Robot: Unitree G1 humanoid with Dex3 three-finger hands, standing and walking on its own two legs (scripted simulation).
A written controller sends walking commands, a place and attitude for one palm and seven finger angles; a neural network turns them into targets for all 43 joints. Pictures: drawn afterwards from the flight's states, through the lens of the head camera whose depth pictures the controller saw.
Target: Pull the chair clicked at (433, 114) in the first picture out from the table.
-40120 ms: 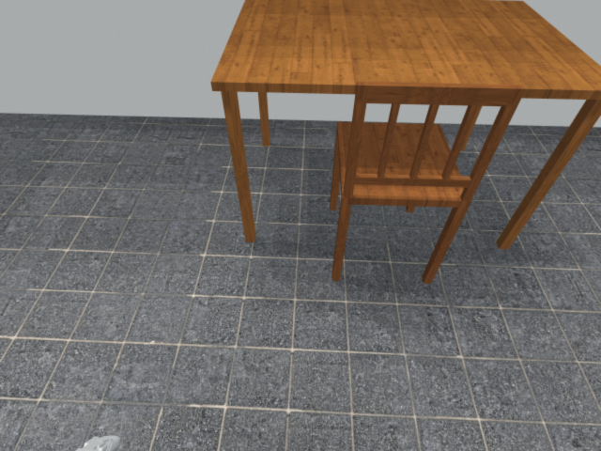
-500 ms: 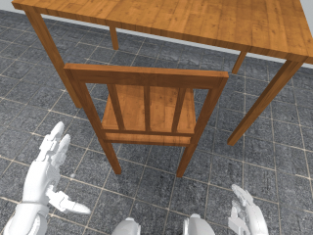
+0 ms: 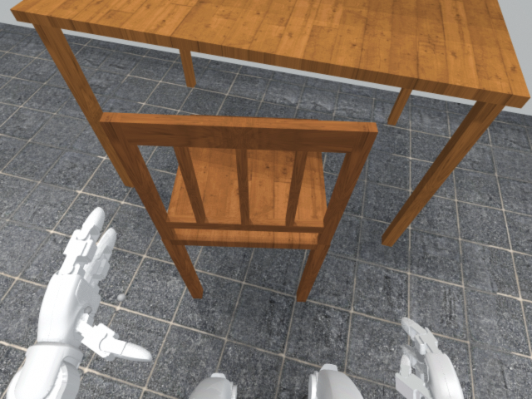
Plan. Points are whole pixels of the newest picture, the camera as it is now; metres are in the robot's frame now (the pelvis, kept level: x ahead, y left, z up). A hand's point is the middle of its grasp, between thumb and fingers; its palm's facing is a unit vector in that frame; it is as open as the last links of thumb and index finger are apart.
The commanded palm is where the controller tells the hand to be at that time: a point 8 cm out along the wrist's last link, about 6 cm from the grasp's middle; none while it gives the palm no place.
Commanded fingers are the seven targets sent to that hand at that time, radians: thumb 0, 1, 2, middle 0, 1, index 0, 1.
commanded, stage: raise the hand toward the chair's back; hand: left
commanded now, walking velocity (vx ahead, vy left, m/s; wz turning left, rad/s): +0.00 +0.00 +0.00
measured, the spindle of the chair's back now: (243, 189) +0.47 +0.07 -0.03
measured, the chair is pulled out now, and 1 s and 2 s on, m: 0.16 0.16 0.16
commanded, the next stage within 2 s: aim the fingers beside a spindle in 0.04 s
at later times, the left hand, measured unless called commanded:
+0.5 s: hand (146, 288) +0.26 +0.18 +0.03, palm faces -0.01 -1.00 -0.05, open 16.9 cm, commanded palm +0.24 +0.24 +0.03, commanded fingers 0.00 -0.50 0.30 -0.06 -0.08 -0.06 -0.08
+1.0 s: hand (172, 270) +0.30 +0.16 +0.01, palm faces -0.01 -1.00 -0.04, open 16.9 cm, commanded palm +0.27 +0.21 +0.01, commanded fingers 0.00 -0.50 0.30 -0.06 -0.08 -0.06 -0.08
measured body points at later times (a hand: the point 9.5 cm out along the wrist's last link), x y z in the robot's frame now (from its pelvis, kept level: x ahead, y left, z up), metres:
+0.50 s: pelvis -0.01 +0.00 -0.01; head +0.08 +0.00 +0.43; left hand +0.26 +0.23 +0.04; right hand +0.17 -0.24 -0.09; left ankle -0.02 +0.12 -0.66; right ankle +0.04 -0.13 -0.66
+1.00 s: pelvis -0.01 +0.00 -0.02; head +0.09 +0.00 +0.42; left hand +0.29 +0.21 +0.01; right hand +0.16 -0.25 -0.12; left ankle -0.02 +0.12 -0.66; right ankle +0.04 -0.13 -0.66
